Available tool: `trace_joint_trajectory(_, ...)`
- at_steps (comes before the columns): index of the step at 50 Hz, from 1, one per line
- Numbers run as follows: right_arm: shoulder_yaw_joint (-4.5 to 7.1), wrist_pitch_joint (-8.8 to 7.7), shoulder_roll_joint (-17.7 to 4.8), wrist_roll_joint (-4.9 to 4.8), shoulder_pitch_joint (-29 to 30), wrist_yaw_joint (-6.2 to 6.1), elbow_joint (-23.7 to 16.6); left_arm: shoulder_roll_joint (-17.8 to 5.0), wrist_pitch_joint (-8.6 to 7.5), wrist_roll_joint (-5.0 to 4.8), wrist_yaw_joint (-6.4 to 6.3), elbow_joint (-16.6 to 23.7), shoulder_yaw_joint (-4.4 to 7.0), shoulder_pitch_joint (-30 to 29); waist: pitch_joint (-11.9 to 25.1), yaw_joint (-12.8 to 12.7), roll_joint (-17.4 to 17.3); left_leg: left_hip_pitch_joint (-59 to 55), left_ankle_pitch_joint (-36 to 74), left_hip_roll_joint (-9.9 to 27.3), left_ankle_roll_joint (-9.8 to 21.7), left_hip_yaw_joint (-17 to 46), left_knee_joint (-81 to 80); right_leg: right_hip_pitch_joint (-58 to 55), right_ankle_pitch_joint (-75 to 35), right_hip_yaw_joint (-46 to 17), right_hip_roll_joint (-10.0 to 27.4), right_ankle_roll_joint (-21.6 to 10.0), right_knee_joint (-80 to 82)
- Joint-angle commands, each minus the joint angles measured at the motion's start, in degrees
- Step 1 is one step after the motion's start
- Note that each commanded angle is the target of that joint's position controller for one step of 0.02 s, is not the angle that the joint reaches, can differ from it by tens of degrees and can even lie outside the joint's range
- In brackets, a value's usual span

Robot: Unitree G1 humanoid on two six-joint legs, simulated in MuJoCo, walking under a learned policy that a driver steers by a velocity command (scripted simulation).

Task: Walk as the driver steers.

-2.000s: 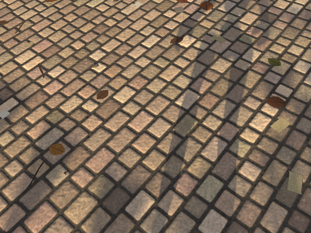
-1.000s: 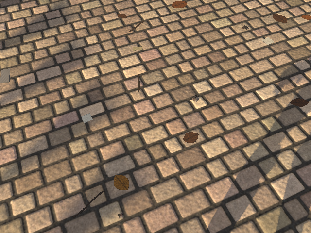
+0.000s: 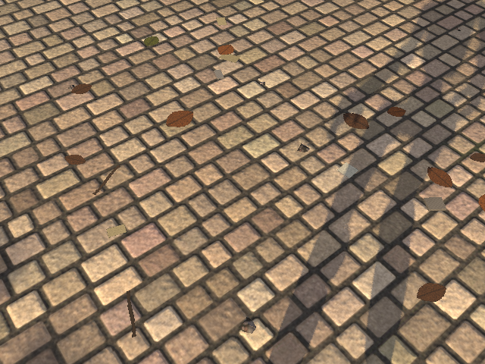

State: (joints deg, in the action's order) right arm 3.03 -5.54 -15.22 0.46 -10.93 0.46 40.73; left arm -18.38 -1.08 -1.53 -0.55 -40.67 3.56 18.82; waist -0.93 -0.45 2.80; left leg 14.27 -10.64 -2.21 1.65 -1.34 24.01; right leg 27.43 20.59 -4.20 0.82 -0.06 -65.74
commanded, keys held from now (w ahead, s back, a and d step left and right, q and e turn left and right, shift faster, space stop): w+e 0.42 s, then w+q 0.42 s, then q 0.16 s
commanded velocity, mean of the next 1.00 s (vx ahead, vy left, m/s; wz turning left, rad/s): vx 0.48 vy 0.00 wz -0.15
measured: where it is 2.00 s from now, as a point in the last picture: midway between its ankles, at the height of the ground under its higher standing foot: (290, 305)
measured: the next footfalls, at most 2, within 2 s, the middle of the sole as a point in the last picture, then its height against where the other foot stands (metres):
right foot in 0.36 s outside the picture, level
left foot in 0.90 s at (257, 299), level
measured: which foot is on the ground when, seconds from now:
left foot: down 0.00-0.36, up 0.38-0.88, down 0.90-1.00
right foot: up 0.00-0.34, down 0.36-0.90, up 0.92-1.00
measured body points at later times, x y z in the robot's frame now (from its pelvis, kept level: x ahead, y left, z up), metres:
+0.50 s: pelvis +0.26 -0.08 -0.01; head +0.30 -0.10 +0.44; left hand +0.49 +0.13 -0.10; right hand +0.28 -0.38 -0.12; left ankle +0.23 +0.09 -0.65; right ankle +0.29 -0.16 -0.74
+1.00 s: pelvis +0.55 -0.09 -0.02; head +0.60 -0.09 +0.43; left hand +0.67 +0.18 -0.13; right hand +0.70 -0.37 -0.10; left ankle +0.65 -0.02 -0.74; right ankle +0.38 -0.20 -0.63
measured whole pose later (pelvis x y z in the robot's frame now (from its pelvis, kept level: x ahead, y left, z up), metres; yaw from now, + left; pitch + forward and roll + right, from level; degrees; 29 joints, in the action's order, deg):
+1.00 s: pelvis +0.55 -0.09 -0.02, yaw -5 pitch +3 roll -1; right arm 2.9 -3.4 -17.8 -0.5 -8.1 2.2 38.2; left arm -17.5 -3.7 0.1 -0.4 -42.6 2.1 15.1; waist -3.7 -0.5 0.0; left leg 26.5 -8.1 -4.2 4.5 0.0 32.2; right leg 19.0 29.2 -2.0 -1.5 1.9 -70.6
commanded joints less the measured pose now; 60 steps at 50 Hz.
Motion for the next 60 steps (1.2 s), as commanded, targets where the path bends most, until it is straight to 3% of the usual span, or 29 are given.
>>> trace_joint_trajectory(1,1.76,-1.08,-6.1,-0.08,-1.2,-0.1,-1.3,-2.6,-0.24,0.05,0.52,5.4,0.95,-1.5,-0.6,1.2,-9.1,-7.8,5.9,15.9,9.1,13.1,-14.1,12.4,-4.6,-1.9,5.6,0.8,0.3)
trace_joint_trajectory(8,2.59,-0.58,-10.1,-0.48,-2.7,-0.45,2.1,-0.7,-1.23,0.3,2.29,8.6,-0.2,-11.3,-2.2,3.8,-5.7,-10.0,16.7,14.9,8.2,-0.3,-15.3,11.5,-21.9,1.5,5.2,0.7,20.3)
trace_joint_trajectory(13,3.16,0.96,-12.7,-1.74,-6.7,-0.57,4.6,-1.1,-1.29,0.06,3.95,12.3,-0.22,-18.3,-3.9,5.1,-5.6,-17.6,23.1,17.4,6.3,-4.2,-12.1,10.7,-18.2,5.3,3.4,-2.3,28.9)
trace_joint_trajectory(15,3.64,1.73,-14.4,-2.06,-6.7,-0.94,4.7,-2.9,-0.95,0.39,4.13,12.8,0.7,-16.5,-1.3,2.8,-7.4,-19.8,41.2,17.6,5.1,-6.6,-5.2,4.8,-12.1,8.5,0.0,-4.6,29.9)
trace_joint_trajectory(16,3.9,2.17,-15.3,-2.17,-6.6,-1.23,4.6,-4.7,-0.66,0.57,4.02,12.1,1.68,-12.3,1.7,0.0,-8.1,-19.7,49.9,17.2,4.4,-7.8,2.0,-1.5,-9.9,9.9,-2.3,-6.1,30.4)
trace_joint_trajectory(17,3.69,2.47,-15.0,-2.32,-5.9,-1.53,4.3,-7.3,-0.4,0.44,3.51,10.0,3.29,-3.6,6.3,-5.0,-7.0,-15.3,51.0,15.7,2.8,-9.5,13.2,-14.1,-13.0,10.2,-4.5,-8.3,33.9)
trace_joint_trajectory(18,2.69,2.16,-12.7,-1.15,-6.7,-1.76,3.3,-11.3,0.3,0.19,2.36,7.7,5.12,6.4,11.8,-9.2,-2.2,-1.5,35.1,13.5,0.6,-9.5,29.9,-32.4,-14.1,1.0,0.4,-11.4,34.7)
trace_joint_trajectory(19,-0.13,0.73,-4.2,1.19,-12.3,-0.72,-0.3,-17.7,-0.17,-0.26,1.93,8.4,5.68,4.0,17.0,-1.5,13.4,24.6,-20.8,1.5,-2.7,-5.3,50.1,-50.6,-5.9,-32.4,15.9,-22.1,39.5)
trace_joint_trajectory(20,0.66,-1.26,-9.7,-0.54,-6.9,0.17,-0.5,-12.5,-0.98,0.11,2.11,9.9,4.36,6.6,24.1,-6.7,6.9,30.1,-23.0,1.2,-2.1,7.1,56.1,-52.8,1.8,-43.7,18.8,-24.0,47.0)
trace_joint_trajectory(21,1.31,-2.17,-11.8,-2.66,-1.3,0.59,-2.4,-9.8,-1.72,0.7,2.25,9.0,3.41,4.6,15.0,-6.9,4.2,34.1,-17.1,3.9,-1.2,7.0,54.8,-46.8,-1.7,-34.8,16.7,-20.8,48.2)
trace_joint_trajectory(22,0.76,-2.52,-10.6,-2.46,-1.5,0.43,-1.9,-7.8,-2.03,0.65,2.15,8.7,2.76,1.0,9.9,-4.1,-0.6,31.7,-11.8,6.9,-0.9,6.2,49.5,-38.1,-7.8,-26.5,14.6,-18.5,48.3)
trace_joint_trajectory(23,0.83,-2.28,-10.3,-1.4,-1.9,0.11,-0.7,-5.8,-2.11,1.03,2.05,9.0,2.05,-2.8,6.6,-1.9,-2.3,27.9,-9.1,8.9,-1.4,5.5,44.9,-30.4,-15.7,-20.7,12.8,-16.8,48.7)
trace_joint_trajectory(25,1.01,-0.68,-9.8,-1.05,-4.7,0.24,0.8,-3.9,-2.65,2.12,1.92,9.1,1.12,-5.9,5.1,1.0,-0.2,21.2,-6.3,10.6,-2.4,5.1,42.1,-21.8,-25.1,-14.9,11.0,-16.3,51.5)
trace_joint_trajectory(27,0.6,0.7,-8.0,-0.89,-5.6,0.13,1.7,-4.8,-3.57,1.87,1.89,7.3,1.21,-5.5,3.7,1.6,-0.1,20.0,-3.7,10.8,-3.8,4.1,39.4,-17.7,-29.4,-9.8,10.7,-16.5,54.0)
trace_joint_trajectory(33,-0.26,0.93,-5.4,-1.42,3.3,0.69,-0.1,-5.9,-4.39,2.22,1.08,3.1,1.2,-3.5,-1.5,-1.8,-0.1,21.5,17.9,9.2,-3.6,3.4,19.7,-17.5,-24.4,2.0,7.7,-11.9,58.1)
trace_joint_trajectory(37,-0.52,0.71,-5.0,-2.01,8.7,1.88,-2.4,-7.0,-4.16,1.74,1.0,0.0,1.7,-0.4,-4.1,-4.3,-0.7,23.6,19.3,7.3,-1.7,3.6,11.9,-24.8,-23.1,4.1,11.1,-11.2,58.4)
trace_joint_trajectory(41,-0.36,0.68,-5.3,-1.52,10.2,3.42,-4.8,-7.8,-2.57,1.06,0.36,-1.8,2.29,0.1,-3.6,-3.7,-0.2,26.1,9.1,5.4,1.3,1.5,8.8,-34.5,-35.8,5.6,14.0,-9.4,52.2)
trace_joint_trajectory(43,0.9,1.05,-7.7,-0.99,4.9,3.44,-4.5,-9.2,-1.55,1.21,-0.52,-1.3,2.65,-1.9,0.8,-0.2,2.0,17.5,3.1,1.3,3.3,-2.5,8.9,-35.4,-58.4,7.7,12.7,-7.3,41.7)
trace_joint_trajectory(44,2.37,1.04,-10.2,-0.67,-3.1,3.07,-2.8,-8.9,-0.89,1.3,-1.15,-0.7,2.41,-3.0,5.5,4.2,1.2,6.7,6.4,-1.6,4.7,-3.9,6.4,-32.3,-64.3,10.0,10.2,-5.2,30.0)
trace_joint_trajectory(45,3.83,1.17,-14.3,-0.55,-10.7,2.27,-1.8,-7.7,-1.13,1.94,-1.81,0.6,1.71,-2.0,11.6,7.4,-3.2,-10.1,20.5,3.8,7.9,5.0,6.2,-20.4,-50.7,10.9,7.4,-2.0,13.8)
trace_joint_trajectory(46,4.73,1.08,-20.4,-0.19,-11.1,1.88,-2.8,-0.4,-2.6,3.76,-0.69,2.8,-0.74,6.2,20.2,1.4,-18.6,-34.1,32.8,21.2,21.0,35.0,7.0,5.9,6.2,8.7,-5.4,3.2,-10.5)
trace_joint_trajectory(47,3.7,1.36,-15.1,-0.69,-13.2,1.6,-4.0,-5.2,-4.01,2.9,0.22,1.4,-0.3,3.4,29.4,6.2,-11.7,-38.6,34.1,23.0,23.0,43.3,2.5,9.6,16.3,-2.7,-6.0,3.2,-18.0)
trace_joint_trajectory(48,3.01,1.64,-13.0,-0.56,-10.0,1.33,-4.6,-7.2,-4.57,0.62,0.71,3.4,0.24,-2.1,22.4,6.6,-9.0,-33.7,36.4,20.7,20.0,33.4,2.1,13.1,12.7,-4.0,-2.3,2.3,-17.1)
trace_joint_trajectory(49,2.79,1.96,-11.5,-1.27,-6.9,1.02,-4.9,-6.6,-4.75,0.81,0.36,4.4,-0.13,-5.3,15.4,5.3,-4.0,-25.6,36.9,17.9,17.5,27.2,1.4,13.8,9.1,-2.5,0.1,1.9,-12.6)
trace_joint_trajectory(50,2.51,2.45,-10.6,-1.59,-4.0,0.67,-5.5,-6.7,-4.39,1.79,-0.25,4.6,0.12,-7.3,9.7,3.7,-1.6,-17.1,37.8,15.9,16.1,23.8,-0.3,13.0,6.9,-1.3,1.4,2.4,-8.6)
trace_joint_trajectory(51,2.22,2.77,-10.1,-0.94,-2.5,0.32,-5.9,-7.1,-3.55,2.07,-0.55,4.9,0.47,-6.7,7.8,1.5,-2.6,-10.1,38.1,14.4,15.6,21.7,-2.2,8.8,5.2,-1.4,2.3,2.6,-6.1)
trace_joint_trajectory(54,2.7,3.34,-11.2,-0.32,0.2,-0.1,-6.2,-4.6,-1.74,2.25,-1.19,3.7,-0.12,-2.8,6.7,-1.5,-5.8,-1.0,41.8,11.6,15.4,17.8,-4.2,3.9,2.9,0.1,1.3,4.9,2.6)
trace_joint_trajectory(56,3.11,3.94,-12.3,-0.62,0.2,-0.78,-5.8,-3.9,-1.23,2.5,-1.69,3.6,-0.33,-3.6,8.2,-1.4,-6.3,0.5,42.2,10.5,14.5,16.6,-3.4,2.8,-1.2,0.4,0.2,6.1,8.6)
trace_joint_trajectory(60,3.16,6.03,-12.3,-1.48,0.4,-2.17,-5.6,-3.6,-0.56,2.13,-1.5,4.4,-0.29,-8.6,9.8,0.0,-8.2,1.2,29.2,8.2,10.9,18.0,-1.9,0.3,-9.9,-0.6,-1.5,6.7,17.5)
